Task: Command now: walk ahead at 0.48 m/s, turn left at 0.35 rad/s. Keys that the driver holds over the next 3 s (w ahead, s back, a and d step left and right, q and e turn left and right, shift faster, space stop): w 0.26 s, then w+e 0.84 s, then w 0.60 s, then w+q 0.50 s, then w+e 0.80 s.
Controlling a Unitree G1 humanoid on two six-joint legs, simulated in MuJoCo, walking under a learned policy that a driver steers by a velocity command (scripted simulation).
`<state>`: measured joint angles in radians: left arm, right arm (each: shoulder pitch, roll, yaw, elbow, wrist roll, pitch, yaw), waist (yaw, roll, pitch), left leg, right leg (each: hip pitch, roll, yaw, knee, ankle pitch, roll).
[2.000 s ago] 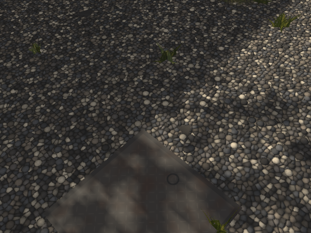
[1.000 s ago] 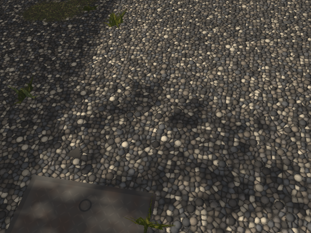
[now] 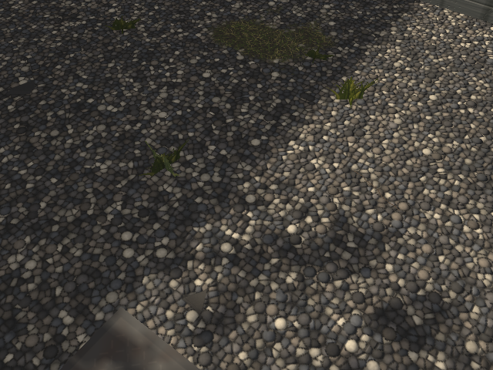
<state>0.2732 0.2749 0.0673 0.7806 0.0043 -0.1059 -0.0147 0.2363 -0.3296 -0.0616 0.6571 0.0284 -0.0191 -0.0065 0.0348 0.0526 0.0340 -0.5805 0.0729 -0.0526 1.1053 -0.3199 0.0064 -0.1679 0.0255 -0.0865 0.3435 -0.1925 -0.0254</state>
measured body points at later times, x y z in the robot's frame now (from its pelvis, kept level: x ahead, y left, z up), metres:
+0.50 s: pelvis +0.27 +0.07 +0.00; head +0.30 +0.09 +0.45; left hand +0.41 +0.35 -0.11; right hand +0.34 -0.21 -0.10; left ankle +0.27 +0.16 -0.74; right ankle +0.33 -0.10 -0.66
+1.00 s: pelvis +0.55 +0.00 +0.00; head +0.58 -0.02 +0.45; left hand +0.73 +0.24 -0.11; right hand +0.62 -0.31 -0.10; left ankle +0.62 +0.17 -0.66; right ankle +0.55 -0.07 -0.74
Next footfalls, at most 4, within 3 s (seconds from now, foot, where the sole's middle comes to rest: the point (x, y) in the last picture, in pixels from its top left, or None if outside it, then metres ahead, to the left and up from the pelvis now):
0.26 left None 0.31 0.16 -0.78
0.80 right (299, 330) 0.59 -0.08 -0.78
1.26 left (263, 229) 0.92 0.02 -0.78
1.80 right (365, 200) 1.05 -0.32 -0.78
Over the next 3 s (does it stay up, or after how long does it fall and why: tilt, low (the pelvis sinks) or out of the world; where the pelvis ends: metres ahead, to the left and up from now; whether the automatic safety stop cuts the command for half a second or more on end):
stays up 1.55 -0.39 -0.01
